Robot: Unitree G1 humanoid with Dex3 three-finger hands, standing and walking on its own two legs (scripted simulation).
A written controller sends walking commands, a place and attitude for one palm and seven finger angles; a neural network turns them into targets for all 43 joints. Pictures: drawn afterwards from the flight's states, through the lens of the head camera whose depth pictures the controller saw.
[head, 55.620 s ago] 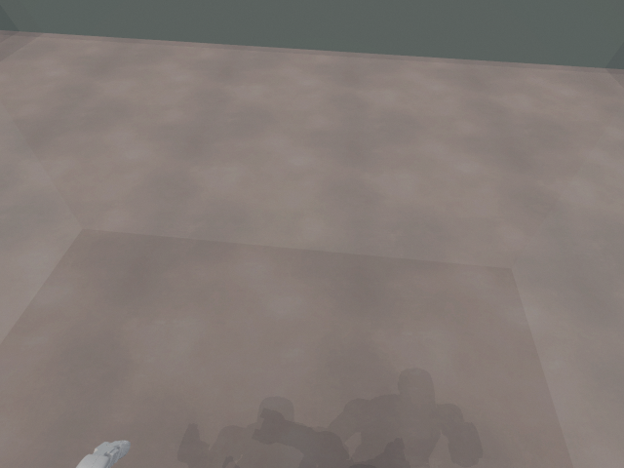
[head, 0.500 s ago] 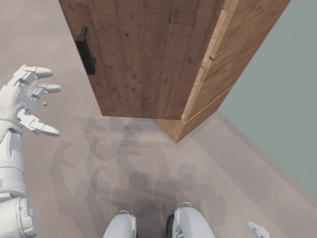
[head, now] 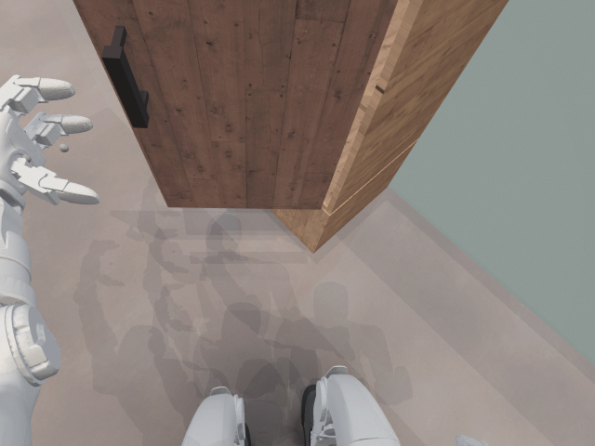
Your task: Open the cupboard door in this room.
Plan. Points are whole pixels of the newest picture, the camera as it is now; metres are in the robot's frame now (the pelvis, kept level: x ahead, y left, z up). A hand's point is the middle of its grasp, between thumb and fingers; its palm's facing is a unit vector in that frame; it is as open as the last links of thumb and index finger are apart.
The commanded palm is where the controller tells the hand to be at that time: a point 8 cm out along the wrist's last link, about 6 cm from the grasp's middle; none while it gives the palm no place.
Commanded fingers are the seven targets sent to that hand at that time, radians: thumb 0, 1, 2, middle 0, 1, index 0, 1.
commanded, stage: move the hooked fingers beside the handle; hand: left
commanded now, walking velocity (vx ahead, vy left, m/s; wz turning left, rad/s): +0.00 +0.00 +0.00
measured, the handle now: (130, 80) +0.58 +0.20 +0.06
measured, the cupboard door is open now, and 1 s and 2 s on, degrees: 48 48 48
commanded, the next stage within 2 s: slide the fingers in behind the handle in 1.18 s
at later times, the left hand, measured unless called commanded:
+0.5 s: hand (72, 107) +0.54 +0.27 +0.05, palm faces -0.05 -1.00 -0.01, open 14.0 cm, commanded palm +0.52 +0.30 +0.05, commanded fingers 0.00 -0.50 0.30 -0.30 -1.20 -0.30 -1.20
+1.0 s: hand (83, 117) +0.53 +0.26 +0.05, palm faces -0.02 -1.00 -0.01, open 14.0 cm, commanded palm +0.52 +0.30 +0.05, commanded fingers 0.00 -0.50 0.30 -0.30 -1.20 -0.30 -1.20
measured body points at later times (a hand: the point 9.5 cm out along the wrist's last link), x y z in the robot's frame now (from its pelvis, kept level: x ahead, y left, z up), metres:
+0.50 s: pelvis +0.00 +0.01 -0.02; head +0.19 +0.04 +0.39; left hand +0.54 +0.32 +0.06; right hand -0.02 -0.26 -0.10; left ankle -0.01 +0.08 -0.65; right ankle +0.06 -0.12 -0.65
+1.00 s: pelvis +0.01 +0.01 -0.01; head +0.19 +0.05 +0.41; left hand +0.53 +0.31 +0.05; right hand +0.02 -0.26 -0.10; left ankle -0.01 +0.08 -0.65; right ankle +0.06 -0.12 -0.65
